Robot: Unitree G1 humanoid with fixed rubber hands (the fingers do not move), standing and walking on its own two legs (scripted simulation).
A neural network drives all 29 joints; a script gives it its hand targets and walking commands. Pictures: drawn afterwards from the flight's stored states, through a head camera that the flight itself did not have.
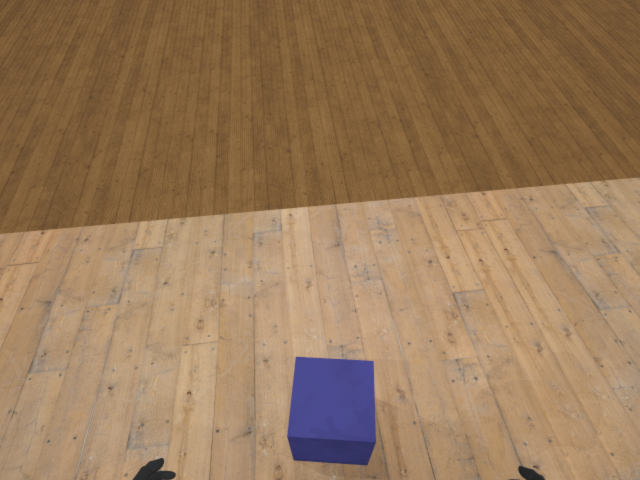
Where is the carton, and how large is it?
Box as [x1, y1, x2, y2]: [287, 357, 375, 464]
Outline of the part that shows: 296,357 287,434 293,459 367,464 375,443 373,361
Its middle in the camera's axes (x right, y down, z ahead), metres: +0.04 +0.47 +1.08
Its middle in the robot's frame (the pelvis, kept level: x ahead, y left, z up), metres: +0.40 +0.00 -0.65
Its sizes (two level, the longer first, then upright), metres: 0.210 0.200 0.250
